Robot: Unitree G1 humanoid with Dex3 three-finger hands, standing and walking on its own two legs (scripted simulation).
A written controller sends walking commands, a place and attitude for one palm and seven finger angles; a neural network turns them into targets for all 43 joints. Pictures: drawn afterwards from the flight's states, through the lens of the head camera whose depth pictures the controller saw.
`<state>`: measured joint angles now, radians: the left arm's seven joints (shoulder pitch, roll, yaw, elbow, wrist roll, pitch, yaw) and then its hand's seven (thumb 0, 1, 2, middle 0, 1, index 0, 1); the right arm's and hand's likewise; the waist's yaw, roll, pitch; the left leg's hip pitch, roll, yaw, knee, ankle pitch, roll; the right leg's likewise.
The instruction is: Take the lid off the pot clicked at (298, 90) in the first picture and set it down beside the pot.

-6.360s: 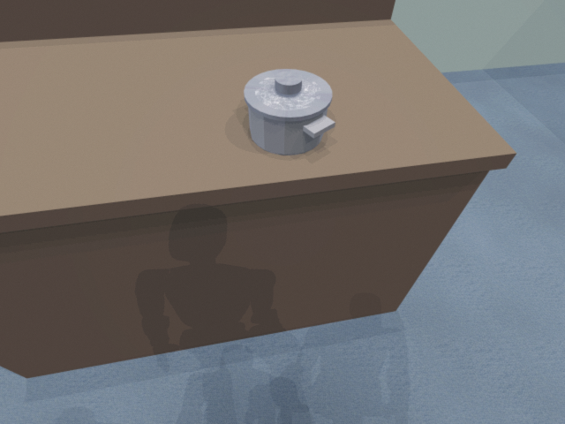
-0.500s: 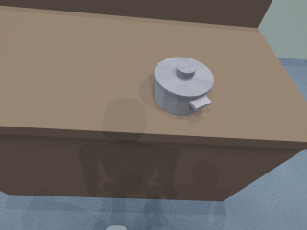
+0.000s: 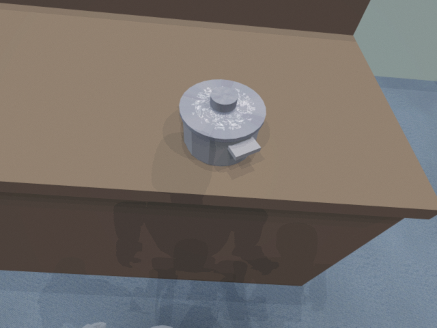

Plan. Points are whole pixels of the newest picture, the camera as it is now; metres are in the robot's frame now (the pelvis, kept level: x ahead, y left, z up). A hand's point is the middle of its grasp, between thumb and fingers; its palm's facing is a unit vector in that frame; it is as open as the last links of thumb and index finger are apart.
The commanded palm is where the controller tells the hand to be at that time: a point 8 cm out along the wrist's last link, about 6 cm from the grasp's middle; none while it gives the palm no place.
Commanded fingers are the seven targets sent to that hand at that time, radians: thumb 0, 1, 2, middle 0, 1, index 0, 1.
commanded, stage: shuffle to correct the standing spot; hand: left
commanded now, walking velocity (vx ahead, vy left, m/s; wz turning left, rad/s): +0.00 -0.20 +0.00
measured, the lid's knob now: (223, 99) +0.47 +0.03 +0.15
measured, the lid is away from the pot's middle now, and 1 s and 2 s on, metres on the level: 0.00 0.00 0.00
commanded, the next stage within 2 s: come to a stop and stand still in 0.58 s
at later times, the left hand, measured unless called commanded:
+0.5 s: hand out of the picture +0.06 +0.11 -0.19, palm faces +0.01 -1.00 -0.06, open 7.4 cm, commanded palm none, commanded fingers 0.00 0.90 0.90 -0.20 -0.30 -0.20 -0.30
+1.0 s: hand out of the picture +0.04 +0.05 -0.17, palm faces -0.05 -0.98 -0.19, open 7.3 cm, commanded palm none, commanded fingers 0.00 0.90 0.90 -0.20 -0.30 -0.20 -0.30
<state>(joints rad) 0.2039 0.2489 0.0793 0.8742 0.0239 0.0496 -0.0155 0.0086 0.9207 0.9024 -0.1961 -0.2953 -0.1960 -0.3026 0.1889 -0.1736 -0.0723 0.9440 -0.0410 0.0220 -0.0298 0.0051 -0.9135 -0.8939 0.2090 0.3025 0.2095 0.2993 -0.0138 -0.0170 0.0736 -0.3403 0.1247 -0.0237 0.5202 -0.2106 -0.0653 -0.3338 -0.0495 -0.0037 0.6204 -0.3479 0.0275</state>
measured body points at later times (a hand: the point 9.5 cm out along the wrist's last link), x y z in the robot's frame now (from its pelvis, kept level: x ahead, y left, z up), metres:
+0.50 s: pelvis +0.01 -0.06 +0.01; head +0.05 +0.02 +0.45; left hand +0.06 +0.16 -0.18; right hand +0.05 -0.30 -0.11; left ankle +0.05 -0.01 -0.74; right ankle -0.03 -0.26 -0.62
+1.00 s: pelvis +0.00 -0.13 +0.00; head +0.01 -0.12 +0.45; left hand +0.04 +0.10 -0.15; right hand -0.02 -0.37 -0.15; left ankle +0.02 -0.02 -0.72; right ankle -0.07 -0.27 -0.74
